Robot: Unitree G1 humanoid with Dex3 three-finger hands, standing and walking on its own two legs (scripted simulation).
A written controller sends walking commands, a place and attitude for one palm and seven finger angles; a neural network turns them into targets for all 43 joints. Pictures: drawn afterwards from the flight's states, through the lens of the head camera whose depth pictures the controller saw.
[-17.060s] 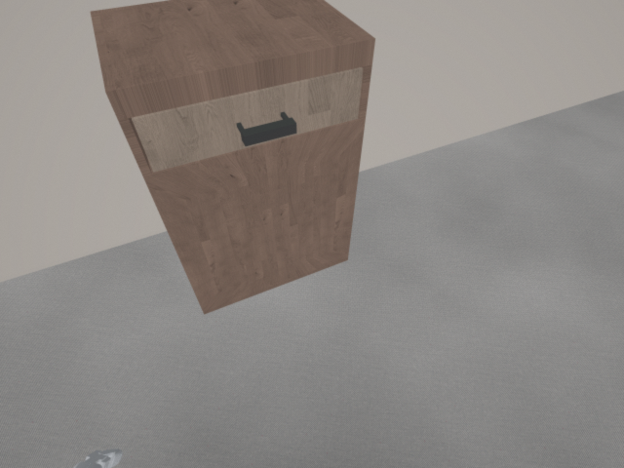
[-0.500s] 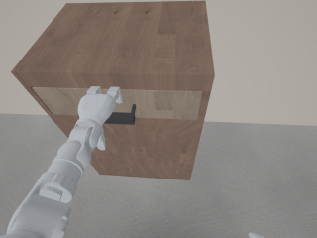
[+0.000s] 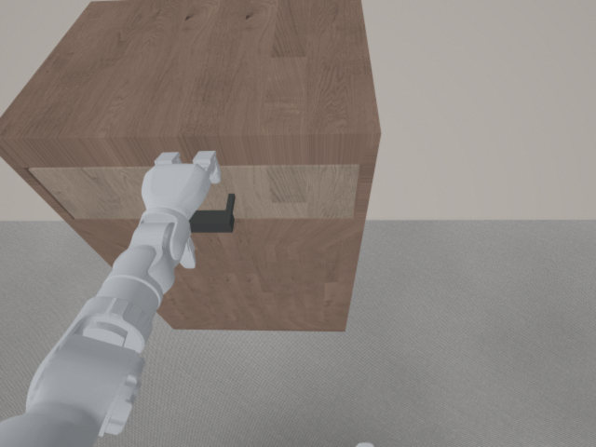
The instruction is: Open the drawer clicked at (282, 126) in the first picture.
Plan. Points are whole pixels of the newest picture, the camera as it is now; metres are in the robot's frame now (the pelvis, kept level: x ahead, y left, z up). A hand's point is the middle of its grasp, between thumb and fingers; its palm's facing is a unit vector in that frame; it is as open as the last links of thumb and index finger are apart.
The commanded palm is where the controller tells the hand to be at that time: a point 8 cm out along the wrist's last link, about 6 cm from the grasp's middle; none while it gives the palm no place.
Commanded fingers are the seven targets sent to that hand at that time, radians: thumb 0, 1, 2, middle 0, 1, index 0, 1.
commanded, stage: move the hooked fingers above the handle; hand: left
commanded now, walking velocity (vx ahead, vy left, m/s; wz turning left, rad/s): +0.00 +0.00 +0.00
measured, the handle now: (197, 210) +0.49 +0.18 -0.02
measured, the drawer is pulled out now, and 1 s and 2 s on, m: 0.00 0.00 0.00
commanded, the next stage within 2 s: lower the fingers behind the handle in 0.48 s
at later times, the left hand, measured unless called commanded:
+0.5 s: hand (182, 214) +0.43 +0.18 +0.04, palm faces -0.02 -0.02 -1.00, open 13.8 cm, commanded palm +0.41 +0.19 +0.09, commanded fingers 0.00 -0.50 0.30 -0.30 -1.20 -0.30 -1.20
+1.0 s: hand (186, 223) +0.44 +0.18 +0.01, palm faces -0.03 -0.02 -1.00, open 13.8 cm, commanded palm +0.41 +0.19 +0.06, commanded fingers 0.00 -0.50 0.30 -0.30 -1.20 -0.30 -1.20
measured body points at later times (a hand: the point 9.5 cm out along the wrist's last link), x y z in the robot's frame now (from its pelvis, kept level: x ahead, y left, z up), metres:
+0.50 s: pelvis +0.00 +0.01 +0.00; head +0.05 -0.02 +0.45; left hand +0.43 +0.18 +0.10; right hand +0.08 -0.25 -0.14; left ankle -0.04 +0.11 -0.72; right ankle +0.03 -0.11 -0.72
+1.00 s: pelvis +0.00 +0.01 -0.01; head +0.08 -0.02 +0.44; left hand +0.44 +0.18 +0.06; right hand +0.07 -0.26 -0.15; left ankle -0.04 +0.11 -0.72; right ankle +0.03 -0.11 -0.72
